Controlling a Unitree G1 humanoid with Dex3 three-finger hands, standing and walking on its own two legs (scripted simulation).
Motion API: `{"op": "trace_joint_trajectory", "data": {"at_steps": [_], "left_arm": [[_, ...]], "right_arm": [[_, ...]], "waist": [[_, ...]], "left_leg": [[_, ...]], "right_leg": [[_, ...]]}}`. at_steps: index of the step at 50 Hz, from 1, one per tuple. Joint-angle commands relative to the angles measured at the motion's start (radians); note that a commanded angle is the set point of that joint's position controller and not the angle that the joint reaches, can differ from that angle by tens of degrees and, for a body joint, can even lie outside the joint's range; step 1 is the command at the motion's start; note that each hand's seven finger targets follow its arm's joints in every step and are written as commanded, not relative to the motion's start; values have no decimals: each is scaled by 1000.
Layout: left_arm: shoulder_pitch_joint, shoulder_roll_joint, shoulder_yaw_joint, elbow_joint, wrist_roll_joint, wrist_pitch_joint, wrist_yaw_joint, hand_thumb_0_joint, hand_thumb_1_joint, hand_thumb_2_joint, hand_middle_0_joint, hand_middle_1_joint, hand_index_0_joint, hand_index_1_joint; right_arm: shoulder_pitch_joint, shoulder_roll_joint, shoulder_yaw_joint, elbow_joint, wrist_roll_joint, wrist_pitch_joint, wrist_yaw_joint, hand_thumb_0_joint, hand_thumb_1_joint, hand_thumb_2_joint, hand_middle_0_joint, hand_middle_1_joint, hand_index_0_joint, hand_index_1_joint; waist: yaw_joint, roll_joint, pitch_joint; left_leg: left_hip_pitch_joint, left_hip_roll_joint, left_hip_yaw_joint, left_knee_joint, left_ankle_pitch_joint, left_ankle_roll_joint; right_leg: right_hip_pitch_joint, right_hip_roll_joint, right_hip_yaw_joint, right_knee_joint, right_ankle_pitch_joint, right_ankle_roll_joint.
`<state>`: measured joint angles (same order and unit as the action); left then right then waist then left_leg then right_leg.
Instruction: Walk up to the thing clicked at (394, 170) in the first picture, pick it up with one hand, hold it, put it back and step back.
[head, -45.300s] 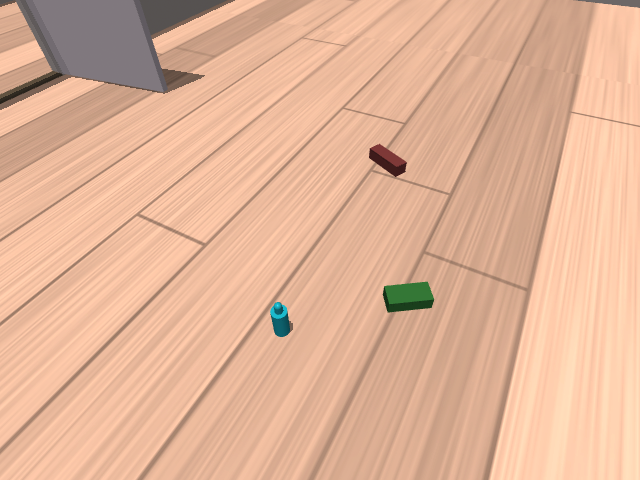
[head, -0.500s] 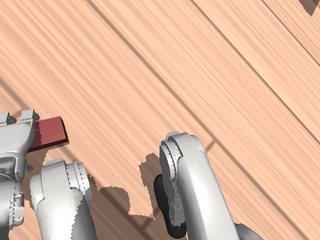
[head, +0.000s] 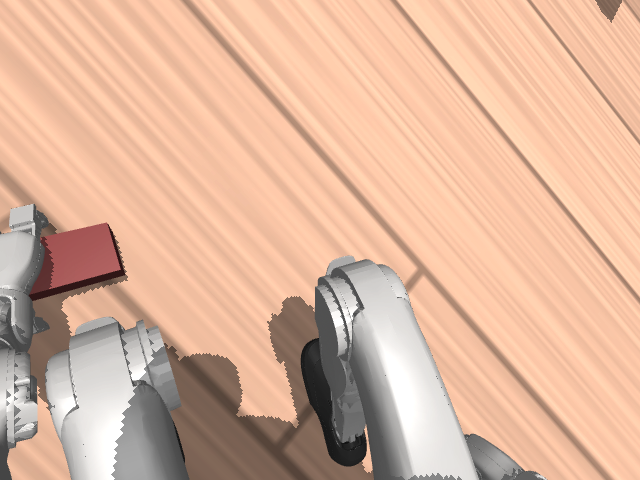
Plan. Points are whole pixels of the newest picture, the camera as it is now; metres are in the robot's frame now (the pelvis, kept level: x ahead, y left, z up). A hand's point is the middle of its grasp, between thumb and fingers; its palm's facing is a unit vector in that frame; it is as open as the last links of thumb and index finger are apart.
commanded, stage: close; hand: left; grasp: from above
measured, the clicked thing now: (31, 271) +0.40 +0.28 -0.26
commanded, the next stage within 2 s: settle in 1.94 s
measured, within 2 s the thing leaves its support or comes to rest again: neither
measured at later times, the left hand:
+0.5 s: hand (22, 272) +0.39 +0.28 -0.25, palm faces -0.47 -0.17 -0.87, open 13.7 cm
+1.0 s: hand (13, 273) +0.39 +0.29 -0.24, palm faces -0.40 -0.13 -0.91, open 12.3 cm
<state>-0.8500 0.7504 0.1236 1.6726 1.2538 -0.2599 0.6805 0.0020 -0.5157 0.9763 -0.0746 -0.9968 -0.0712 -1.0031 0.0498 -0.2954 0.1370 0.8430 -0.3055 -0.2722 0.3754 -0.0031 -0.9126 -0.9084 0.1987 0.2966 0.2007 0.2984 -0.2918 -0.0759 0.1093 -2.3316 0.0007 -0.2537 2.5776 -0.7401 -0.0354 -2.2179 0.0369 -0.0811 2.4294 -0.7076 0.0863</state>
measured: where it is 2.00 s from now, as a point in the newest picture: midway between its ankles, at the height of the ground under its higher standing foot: (259, 458)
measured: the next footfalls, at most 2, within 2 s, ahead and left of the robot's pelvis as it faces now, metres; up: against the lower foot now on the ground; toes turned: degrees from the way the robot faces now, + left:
none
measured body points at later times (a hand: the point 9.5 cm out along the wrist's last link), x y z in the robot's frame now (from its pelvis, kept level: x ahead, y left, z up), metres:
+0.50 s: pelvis -0.01 +0.00 +0.00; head +0.24 +0.11 +0.36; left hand +0.42 +0.29 -0.20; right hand +0.05 -0.27 -0.06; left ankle +0.06 +0.13 -0.26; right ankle +0.11 -0.14 -0.26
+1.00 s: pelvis -0.01 +0.00 +0.00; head +0.24 +0.12 +0.36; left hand +0.41 +0.29 -0.19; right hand +0.07 -0.26 -0.06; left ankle +0.06 +0.13 -0.26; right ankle +0.11 -0.14 -0.26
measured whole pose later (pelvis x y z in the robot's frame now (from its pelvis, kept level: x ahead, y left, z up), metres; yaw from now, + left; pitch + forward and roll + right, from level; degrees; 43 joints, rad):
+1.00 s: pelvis -0.01 +0.00 +0.00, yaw -1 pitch +26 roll -13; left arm -0.91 0.80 0.12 1.78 1.26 -0.17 0.79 0.00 -0.22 0.80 -0.25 -0.91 -0.28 -0.88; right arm 0.04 -0.34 0.15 0.79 -0.29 -0.34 0.39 0.00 -0.90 -0.90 0.20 0.30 0.20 0.30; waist -0.33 -0.09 0.11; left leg -2.33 0.01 -0.27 2.57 -0.72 -0.03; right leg -2.21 0.05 -0.10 2.40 -0.67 0.09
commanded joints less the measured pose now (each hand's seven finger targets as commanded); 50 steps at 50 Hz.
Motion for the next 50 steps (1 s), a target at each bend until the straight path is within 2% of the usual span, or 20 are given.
{"op": "trace_joint_trajectory", "data": {"at_steps": [1, 3, 4, 6, 10, 13, 15, 16, 19, 21, 23, 27, 32, 38, 40, 41, 42, 43, 45, 50], "left_arm": [[-244, 143, -18, -97, 36, -57, 90, 0, -521, 966, -53, -1007, -52, -1007], [-230, 167, -2, -71, 62, -51, 131, 0, -515, 988, -64, -1002, -56, -1008], [-208, 136, -29, -40, 70, -43, 146, 0, -481, 984, -68, -1002, -67, -1003], [-226, 145, -36, -33, 89, -22, 182, 0, -462, 993, -84, -1004, -81, -1006], [-273, 151, -39, -9, 82, 42, 226, 0, -451, 951, -92, -975, -92, -975], [-305, 134, -54, 15, 43, 94, 207, 0, -457, 949, -77, -990, -81, -984], [-315, 178, -5, 11, 14, 108, 177, 0, -465, 959, -79, -978, -77, -979], [-317, 166, -4, 22, -2, 114, 154, 0, -463, 976, -100, -956, -87, -968], [-281, 171, 3, 78, -13, 112, 87, 0, -439, 936, -94, -967, -95, -965], [-245, 176, -5, 79, -23, 101, 44, 0, -425, 929, -114, -957, -111, -959], [-273, 203, -13, 36, -22, 74, 20, 0, -418, 922, -128, -951, -123, -954], [-289, 246, 2, -35, -2, 9, 35, 0, -372, 907, -160, -964, -164, -958], [-272, 203, -31, -63, 33, -40, 99, 0, -326, 858, -158, -958, -181, -933], [-240, 202, -38, -38, 67, 1, 195, 0, -229, 832, -226, -931, -254, -901], [-283, 194, -40, -54, 58, 23, 209, 0, -185, 844, -250, -938, -281, -905], [-271, 156, -61, -6, 49, 46, 209, 0, -175, 841, -259, -936, -290, -903], [-272, 165, -45, -11, 38, 59, 213, 0, -176, 825, -267, -918, -295, -888], [-293, 166, -63, -4, 29, 76, 206, 0, -171, 794, -264, -902, -297, -867], [-314, 212, -12, -1, 10, 97, 185, 0, -190, 779, -258, -893, -288, -861], [-292, 224, 9, 47, -30, 95, 85, 0, -183, 780, -277, -857, -296, -837]], "right_arm": [[157, -327, -88, -1, -6, 4, -6, 0, -899, -903, 200, 300, 199, 300], [158, -331, -88, 10, -8, 11, -7, 0, -898, -902, 200, 299, 200, 299], [155, -333, -90, 10, -7, 10, -5, 0, -888, -896, 200, 300, 200, 300], [155, -342, -99, 4, -7, 4, -4, 0, -886, -895, 200, 300, 200, 300], [152, -349, -110, -7, 12, -10, 1, 0, -886, -896, 200, 300, 200, 300], [163, -342, -108, -17, 25, -30, 7, 0, -887, -896, 200, 300, 200, 300], [168, -342, -101, -20, 24, -48, 11, 0, -887, -895, 200, 300, 200, 300], [168, -332, -96, -25, 28, -57, 14, 0, -887, -895, 200, 300, 200, 300], [197, -326, -77, -21, 21, -59, 15, 0, -886, -896, 200, 300, 200, 300], [178, -324, -68, -31, 21, -60, 12, 0, -888, -897, 200, 299, 200, 300], [169, -338, -61, -32, 22, -56, 6, 0, -890, -898, 200, 300, 200, 300], [175, -350, -45, -35, 7, -37, -2, 0, -893, -900, 200, 299, 200, 300], [137, -351, -45, -18, -11, -22, -12, 0, -889, -897, 200, 300, 200, 300], [158, -372, -67, -6, -4, -27, -6, 0, -887, -895, 200, 299, 200, 299], [148, -368, -70, -22, 3, -43, 6, 0, -887, -894, 200, 300, 200, 300], [146, -362, -64, -22, 7, -48, 11, 0, -887, -894, 200, 300, 200, 300], [156, -365, -73, -19, 10, -50, 12, 0, -888, -895, 200, 299, 200, 300], [145, -362, -72, -19, 19, -59, 14, 0, -888, -895, 200, 300, 200, 300], [170, -380, -86, -35, 28, -66, 11, 0, -891, -897, 200, 300, 200, 300], [186, -352, -50, -32, 23, -78, 17, 0, -888, -896, 200, 299, 200, 299]], "waist": [[-53, 423, -669], [-52, 388, -656], [-59, 378, -632], [-71, 372, -616], [-81, 345, -554], [-92, 345, -541], [-83, 352, -567], [-81, 346, -559], [-82, 364, -573], [-56, 375, -576], [-56, 416, -601], [-61, 437, -662], [-74, 421, -628], [-84, 393, -576], [-95, 405, -572], [-100, 393, -555], [-102, 376, -557], [-101, 372, -516], [-102, 377, -538], [-90, 371, -561]], "left_leg": [[519, 10, 150, -258, 251, 36], [502, 11, 146, -258, 231, 37], [496, 12, 143, -262, 207, 37], [482, 13, 138, -269, 173, 41], [430, 18, 128, -297, 99, 39], [407, 18, 138, -288, 96, 37], [406, 21, 135, -272, 139, 37], [403, 19, 133, -261, 153, 39], [413, 13, 129, -265, 194, 44], [433, 11, 129, -275, 200, 42], [479, 14, 121, -286, 202, 34], [514, 17, 129, -271, 231, 33], [484, 19, 134, -254, 219, 32], [497, 25, 111, -285, 171, 32], [499, 25, 115, -281, 184, 28], [486, 23, 121, -284, 167, 28], [467, 26, 117, -287, 162, 31], [437, 25, 119, -284, 122, 31], [438, 25, 123, -291, 142, 34], [428, 19, 116, -261, 202, 41]], "right_leg": [[317, 43, -178, -194, 309, -93], [303, 49, -181, -199, 283, -95], [288, 50, -182, -203, 257, -95], [278, 50, -181, -214, 228, -96], [244, 49, -171, -252, 153, -98], [245, 44, -147, -268, 153, -98], [244, 38, -150, -242, 202, -97], [239, 32, -152, -231, 216, -94], [263, 33, -163, -221, 255, -91], [274, 32, -167, -210, 256, -93], [288, 31, -174, -198, 259, -95], [353, 44, -180, -199, 294, -97], [336, 54, -184, -211, 288, -97], [297, 56, -195, -224, 231, -99], [294, 49, -190, -218, 254, -98], [289, 51, -182, -231, 237, -98], [289, 54, -185, -247, 228, -97], [260, 45, -174, -252, 191, -95], [284, 47, -162, -263, 208, -97], [289, 32, -175, -218, 266, -91]]}}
